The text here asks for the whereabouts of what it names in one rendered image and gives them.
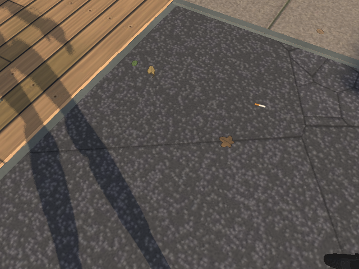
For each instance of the robot right hand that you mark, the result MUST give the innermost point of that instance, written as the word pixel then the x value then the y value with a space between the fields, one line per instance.
pixel 342 261

